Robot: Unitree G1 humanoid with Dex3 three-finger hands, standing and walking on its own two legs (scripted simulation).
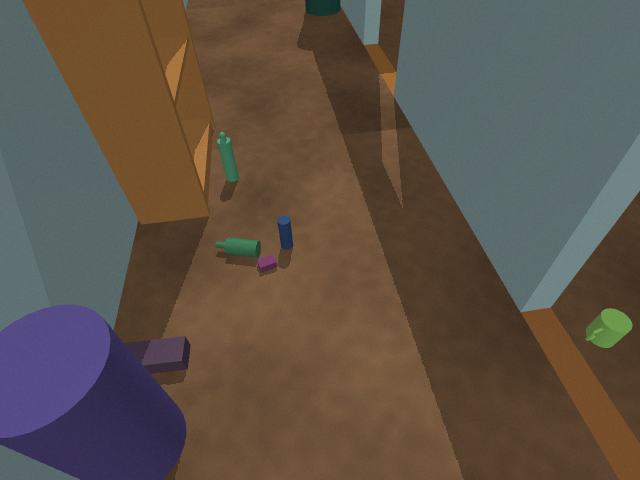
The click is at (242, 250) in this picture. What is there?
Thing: lying bottle
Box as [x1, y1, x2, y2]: [215, 237, 260, 257]
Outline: 215,243 216,247 223,247 226,253 257,257 260,250 260,243 257,240 228,237 224,242 216,241
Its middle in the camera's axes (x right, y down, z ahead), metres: -0.34 +0.01 +1.65
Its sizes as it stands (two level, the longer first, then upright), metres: 0.185 0.072 0.072
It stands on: the floor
